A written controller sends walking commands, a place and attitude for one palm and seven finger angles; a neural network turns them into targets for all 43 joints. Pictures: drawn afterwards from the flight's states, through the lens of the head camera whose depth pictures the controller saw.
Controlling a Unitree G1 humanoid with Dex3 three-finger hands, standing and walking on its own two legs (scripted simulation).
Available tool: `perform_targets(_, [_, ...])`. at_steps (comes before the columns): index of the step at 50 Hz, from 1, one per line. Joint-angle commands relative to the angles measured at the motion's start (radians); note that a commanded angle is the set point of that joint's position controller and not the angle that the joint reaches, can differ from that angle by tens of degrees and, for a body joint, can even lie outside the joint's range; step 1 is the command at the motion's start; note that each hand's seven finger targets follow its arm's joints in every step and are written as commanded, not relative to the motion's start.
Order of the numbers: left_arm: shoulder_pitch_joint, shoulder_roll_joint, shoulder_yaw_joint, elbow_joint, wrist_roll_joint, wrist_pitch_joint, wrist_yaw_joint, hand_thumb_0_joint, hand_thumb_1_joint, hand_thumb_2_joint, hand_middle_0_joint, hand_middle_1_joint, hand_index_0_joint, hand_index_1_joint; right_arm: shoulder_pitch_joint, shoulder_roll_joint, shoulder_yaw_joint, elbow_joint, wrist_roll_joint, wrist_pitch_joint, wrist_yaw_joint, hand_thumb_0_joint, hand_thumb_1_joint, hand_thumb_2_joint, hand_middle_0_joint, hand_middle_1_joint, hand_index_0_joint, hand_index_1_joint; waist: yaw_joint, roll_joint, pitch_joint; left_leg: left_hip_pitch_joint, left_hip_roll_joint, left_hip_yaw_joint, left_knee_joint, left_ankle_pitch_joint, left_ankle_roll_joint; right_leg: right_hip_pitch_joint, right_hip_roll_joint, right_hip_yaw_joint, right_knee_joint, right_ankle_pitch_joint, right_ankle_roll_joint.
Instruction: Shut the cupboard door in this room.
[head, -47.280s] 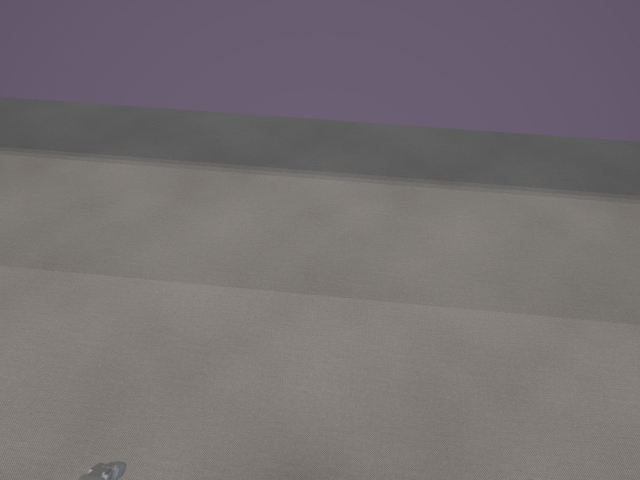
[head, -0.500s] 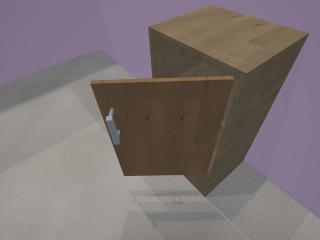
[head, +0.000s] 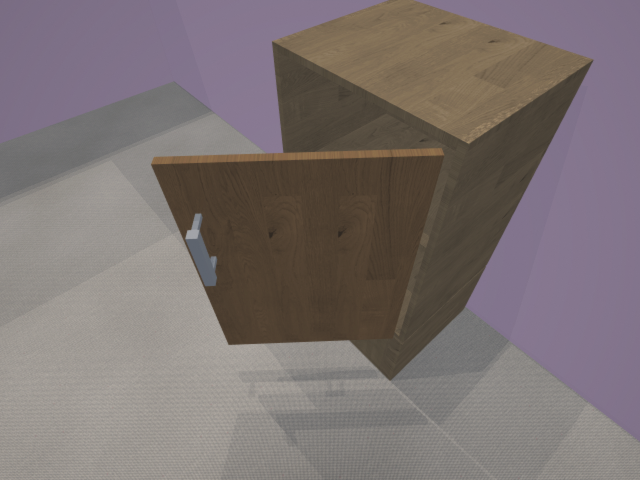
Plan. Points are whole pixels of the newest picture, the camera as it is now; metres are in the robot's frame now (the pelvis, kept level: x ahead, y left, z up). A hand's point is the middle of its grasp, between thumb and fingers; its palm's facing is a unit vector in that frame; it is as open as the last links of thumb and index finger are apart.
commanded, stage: look again from close up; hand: left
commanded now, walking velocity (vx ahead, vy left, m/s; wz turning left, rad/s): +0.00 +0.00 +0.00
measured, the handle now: (204, 251) +0.48 +0.23 -0.05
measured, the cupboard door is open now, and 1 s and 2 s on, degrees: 51 51 51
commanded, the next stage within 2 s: raise the hand and make a fist in 0.36 s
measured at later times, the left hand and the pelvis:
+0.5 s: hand out of the picture +0.04 +0.17 -0.17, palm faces +0.08 -0.97 -0.21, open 7.3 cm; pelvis +0.02 -0.01 +0.00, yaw +0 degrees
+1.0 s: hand out of the picture +0.14 +0.18 -0.07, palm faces +0.14 -0.99 -0.04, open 5.6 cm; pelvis -0.03 -0.02 -0.12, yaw +5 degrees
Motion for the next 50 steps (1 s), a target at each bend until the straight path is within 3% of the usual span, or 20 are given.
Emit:
perform_targets(1, [0.049,0.111,0.025,-0.019,0.0,-0.017,0.004,0.0,0.9,0.9,-0.2,-0.3,-0.2,-0.3,0.018,-0.083,-0.016,-0.028,0.001,-0.022,-0.009,0.0,-0.9,-0.9,0.2,0.3,0.2,0.3,0.015,-0.016,0.03,0.065,0.073,-0.098,-0.083,0.005,0.022,-0.085,-0.079,0.076,-0.138,0.055,-0.041])
perform_targets(22, [0.045,0.11,0.03,0.002,0.003,-0.022,0.005,0.0,0.9,0.9,-0.2,-0.3,-0.2,-0.3,-0.061,-0.094,-0.02,-0.016,0.0,-0.022,-0.016,0.0,-0.9,-0.9,0.2,0.3,0.2,0.3,0.018,-0.017,0.022,0.126,0.079,-0.089,-0.083,0.112,0.017,-0.048,-0.087,0.067,-0.147,0.205,-0.033])
perform_targets(23, [0.148,0.131,0.04,0.029,0.016,-0.042,0.042,0.0,0.9,0.9,-0.2,-0.3,-0.2,-0.3,-0.151,-0.13,-0.027,-0.087,0.01,-0.028,-0.009,0.0,-0.9,-0.9,0.2,0.3,0.2,0.3,0.055,-0.119,-0.012,0.052,0.097,-0.068,0.164,0.172,-0.007,-0.005,-0.157,0.136,-0.167,0.649,0.01])
perform_targets(24, [-0.747,0.673,0.397,-1.635,-0.13,-0.335,0.038,0.0,0.9,0.9,-0.2,-0.3,-0.2,-0.3,-0.045,-0.323,-0.053,-0.36,0.02,-0.226,-0.11,0.0,-0.9,-0.9,0.2,0.3,0.2,0.3,-0.099,0.003,-0.444,0.389,0.033,-0.051,0.101,0.297,0.054,-0.007,-0.058,-0.001,0.036,0.609,-0.003])
perform_targets(25, [-0.053,0.2,0.067,-1.284,-0.134,-0.25,0.05,0.0,0.9,0.9,-0.218,-0.32,-0.218,-0.32,-0.114,-0.205,-0.024,-0.363,0.043,-0.294,-0.122,0.0,-0.9,-0.9,0.2,0.3,0.2,0.3,0.007,0.365,-0.596,0.414,0.01,-0.051,0.041,0.487,0.053,-0.049,0.006,-0.077,0.094,0.358,-0.016])
perform_targets(26, [0.179,-0.022,-0.024,-1.19,-0.183,-0.102,0.062,0.0,0.9,0.9,-0.237,-0.34,-0.237,-0.34,-0.151,-0.176,-0.022,-0.378,0.045,-0.337,-0.101,0.0,-0.9,-0.9,0.2,0.3,0.2,0.3,0.032,0.331,-0.433,0.303,0.034,-0.069,0.053,0.565,0.02,-0.071,0.003,-0.128,0.105,0.178,-0.008])
perform_targets(27, [0.065,-0.029,-0.033,-1.091,-0.163,-0.099,0.072,0.0,0.9,0.9,-0.255,-0.36,-0.255,-0.36,-0.138,-0.176,-0.024,-0.351,0.058,-0.359,-0.077,0.0,-0.9,-0.9,0.2,0.3,0.2,0.3,-0.046,0.091,-0.151,0.116,0.023,-0.106,0.087,0.357,0.021,-0.232,0.003,-0.134,0.073,0.137,0.008])
perform_targets(28, [0.023,-0.024,-0.003,-1.073,-0.165,-0.148,0.058,0.0,0.9,0.9,-0.273,-0.38,-0.273,-0.38,-0.128,-0.199,-0.053,-0.394,0.043,-0.367,-0.066,0.0,-0.9,-0.9,0.2,0.3,0.2,0.3,-0.063,-0.014,-0.016,-0.01,-0.001,-0.117,0.119,0.14,0.021,-0.312,0.003,-0.143,0.041,0.117,0.009])
perform_targets(29, [0.068,-0.003,0.033,-0.957,-0.162,-0.203,0.036,0.0,0.9,0.9,-0.292,-0.4,-0.292,-0.4,-0.14,-0.213,-0.066,-0.413,0.026,-0.374,-0.058,0.0,-0.9,-0.9,0.2,0.3,0.2,0.3,-0.066,-0.153,0.023,-0.133,-0.018,-0.122,0.182,0.009,0.02,-0.402,-0.004,-0.147,0.065,0.041,0.011])
perform_targets(30, [0.175,-0.032,0.059,-0.862,-0.18,-0.279,-0.007,0.0,0.9,0.9,-0.31,-0.42,-0.31,-0.42,-0.161,-0.202,-0.074,-0.44,0.016,-0.378,-0.045,0.0,-0.9,-0.9,0.2,0.3,0.2,0.3,-0.026,-0.265,0.011,-0.241,-0.025,-0.126,0.247,-0.055,0.013,-0.461,-0.004,-0.146,0.117,-0.032,0.012])
perform_targets(31, [0.277,-0.034,0.079,-0.809,-0.194,-0.359,-0.067,0.0,0.9,0.9,-0.328,-0.44,-0.328,-0.44,-0.187,-0.196,-0.082,-0.477,0.018,-0.387,-0.028,0.0,-0.9,-0.9,0.2,0.3,0.2,0.3,0.03,-0.24,-0.041,-0.315,-0.04,-0.113,0.309,-0.05,0.002,-0.461,-0.012,-0.121,0.186,-0.016,-0.002])
perform_targets(33, [0.333,-0.025,0.118,-0.827,-0.24,-0.542,-0.198,0.0,0.9,0.9,-0.365,-0.48,-0.365,-0.48,-0.204,-0.192,-0.092,-0.527,0.002,-0.384,0.004,0.0,-0.9,-0.9,0.2,0.3,0.2,0.3,0.081,-0.279,-0.179,-0.44,-0.052,-0.1,0.435,-0.062,-0.017,-0.501,-0.017,-0.087,0.335,0.017,-0.005])
perform_targets(35, [0.31,0.052,0.173,-0.864,-0.262,-0.697,-0.341,0.0,0.9,0.9,-0.402,-0.52,-0.402,-0.52,-0.225,-0.195,-0.104,-0.575,0.003,-0.368,0.022,0.0,-0.9,-0.9,0.2,0.3,0.2,0.3,0.089,-0.198,-0.268,-0.55,-0.058,-0.091,0.555,-0.068,-0.023,-0.523,-0.031,-0.025,0.45,0.079,-0.01])
perform_targets(36, [0.345,0.129,0.259,-0.85,-0.259,-0.704,-0.362,0.0,0.9,0.9,-0.42,-0.54,-0.42,-0.54,-0.222,-0.191,-0.115,-0.6,0.008,-0.349,0.026,0.0,-0.9,-0.9,0.2,0.3,0.2,0.3,0.121,-0.107,-0.31,-0.573,-0.06,-0.075,0.591,-0.048,-0.016,-0.508,-0.035,0.005,0.485,0.102,-0.02])
perform_targets(37, [0.327,0.119,0.23,-0.937,-0.269,-0.683,-0.38,0.0,0.9,0.9,-0.438,-0.56,-0.438,-0.56,-0.244,-0.197,-0.11,-0.657,0.013,-0.333,0.028,0.0,-0.9,-0.9,0.2,0.3,0.2,0.3,0.125,-0.02,-0.357,-0.566,-0.068,-0.057,0.6,-0.056,-0.006,-0.514,-0.031,0.011,0.5,0.057,-0.026])
perform_targets(38, [0.297,0.138,0.242,-1.016,-0.283,-0.642,-0.38,0.0,0.9,0.9,-0.457,-0.58,-0.457,-0.58,-0.26,-0.194,-0.111,-0.698,0.019,-0.317,0.024,0.0,-0.9,-0.9,0.2,0.3,0.2,0.3,0.126,-0.001,-0.387,-0.563,-0.068,-0.048,0.607,-0.073,0.0,-0.517,-0.026,0.014,0.498,0.001,-0.027])
perform_targets(41, [0.155,0.169,0.241,-1.238,-0.296,-0.549,-0.319,0.0,0.9,0.9,-0.512,-0.64,-0.512,-0.64,-0.252,-0.188,-0.1,-0.755,0.032,-0.277,-0.003,0.0,-0.9,-0.9,0.2,0.3,0.2,0.3,0.079,0.01,-0.367,-0.591,-0.045,-0.074,0.631,-0.152,0.02,-0.597,-0.006,0.035,0.458,-0.166,-0.019])
perform_targets(44, [0.03,0.149,0.175,-1.461,-0.275,-0.583,-0.257,0.0,0.9,0.9,-0.567,-0.7,-0.567,-0.7,-0.207,-0.182,-0.085,-0.759,0.024,-0.278,-0.026,0.0,-0.9,-0.9,0.2,0.3,0.2,0.3,0.019,0.068,-0.391,-0.556,-0.024,-0.1,0.678,-0.144,0.036,-0.66,0.01,0.014,0.474,-0.143,-0.019])
perform_targets(46, [-0.04,0.148,0.131,-1.524,-0.263,-0.607,-0.253,0.0,0.9,0.9,-0.603,-0.74,-0.603,-0.74,-0.183,-0.189,-0.07,-0.744,0.016,-0.284,-0.039,0.0,-0.9,-0.9,0.2,0.3,0.2,0.3,-0.022,0.046,-0.391,-0.564,-0.012,-0.123,0.706,-0.146,0.043,-0.712,0.027,-0.013,0.504,-0.136,-0.022])
perform_targets(50, [0.036,0.122,0.097,-1.375,-0.273,-0.542,-0.309,0.0,0.9,0.9,-0.677,-0.82,-0.677,-0.82,-0.177,-0.194,-0.059,-0.714,0.022,-0.293,-0.057,0.0,-0.9,-0.9,0.2,0.3,0.2,0.3,-0.027,0.02,-0.358,-0.629,-0.008,-0.135,0.715,-0.221,0.036,-0.745,0.029,-0.018,0.483,-0.246,-0.019])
